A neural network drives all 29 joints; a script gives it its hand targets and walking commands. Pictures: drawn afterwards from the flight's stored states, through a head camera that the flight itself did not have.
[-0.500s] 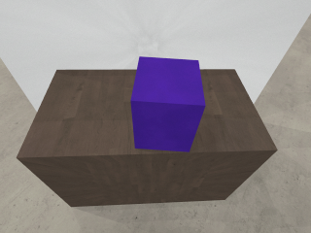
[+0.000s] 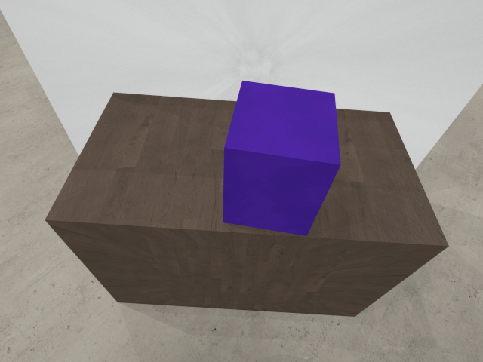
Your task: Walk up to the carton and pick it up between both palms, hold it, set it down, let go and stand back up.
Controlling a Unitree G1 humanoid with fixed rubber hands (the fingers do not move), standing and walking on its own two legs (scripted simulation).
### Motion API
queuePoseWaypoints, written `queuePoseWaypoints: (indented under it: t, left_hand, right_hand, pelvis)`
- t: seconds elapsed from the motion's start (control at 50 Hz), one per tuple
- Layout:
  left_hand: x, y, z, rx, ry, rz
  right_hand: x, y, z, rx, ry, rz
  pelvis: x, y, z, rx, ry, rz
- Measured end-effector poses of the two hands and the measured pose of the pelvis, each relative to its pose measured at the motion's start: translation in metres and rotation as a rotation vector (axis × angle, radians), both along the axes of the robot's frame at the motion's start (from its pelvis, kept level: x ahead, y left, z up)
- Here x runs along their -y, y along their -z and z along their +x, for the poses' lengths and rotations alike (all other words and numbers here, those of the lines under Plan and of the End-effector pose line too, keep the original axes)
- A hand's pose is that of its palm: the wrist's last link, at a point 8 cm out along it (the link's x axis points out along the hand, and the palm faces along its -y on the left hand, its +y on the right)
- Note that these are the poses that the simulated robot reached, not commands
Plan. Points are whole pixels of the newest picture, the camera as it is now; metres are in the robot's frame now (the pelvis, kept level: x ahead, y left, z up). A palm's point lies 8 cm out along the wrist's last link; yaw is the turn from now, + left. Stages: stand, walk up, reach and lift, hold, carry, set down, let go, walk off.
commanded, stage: walk up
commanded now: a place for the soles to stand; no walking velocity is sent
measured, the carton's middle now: (275, 161) +0.52 -0.06 -0.01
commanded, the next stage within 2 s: none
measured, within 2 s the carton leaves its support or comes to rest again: neither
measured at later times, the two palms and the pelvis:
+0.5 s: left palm out of the picture -0.01 +0.25 -0.15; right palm out of the picture +0.04 -0.24 -0.13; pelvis +0.01 +0.01 +0.00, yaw +2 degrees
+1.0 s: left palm out of the picture +0.01 +0.14 -0.12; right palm out of the picture +0.05 -0.37 -0.14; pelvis +0.03 -0.10 +0.01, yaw +4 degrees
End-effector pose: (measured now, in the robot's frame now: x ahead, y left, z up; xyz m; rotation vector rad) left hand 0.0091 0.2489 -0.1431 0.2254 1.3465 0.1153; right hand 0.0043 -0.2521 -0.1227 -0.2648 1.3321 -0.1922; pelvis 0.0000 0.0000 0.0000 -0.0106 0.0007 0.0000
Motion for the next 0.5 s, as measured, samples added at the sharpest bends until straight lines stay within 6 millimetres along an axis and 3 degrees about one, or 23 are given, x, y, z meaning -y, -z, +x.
queuePoseWaypoints:
  t: [0.2,0.34,0.5]
  left_hand:
    - [0.009,-0.005,-0.029,-0.062,-0.047,-0.002]
    - [0.007,0.002,-0.029,-0.069,-0.064,-0.022]
    - [-0.001,0.004,-0.02,-0.06,-0.056,-0.02]
  right_hand:
    - [-0.006,0.008,0.022,0.019,-0.058,0.042]
    - [-0.016,0.008,0.036,0.027,-0.084,0.038]
    - [-0.017,0.004,0.038,0.037,-0.062,0.018]
  pelvis:
    - [0.002,-0.001,0.009,0.02,-0.024,-0.003]
    - [-0.003,0.002,0.011,0.023,-0.035,-0.007]
    - [-0.008,0.001,0.012,0.012,-0.029,-0.002]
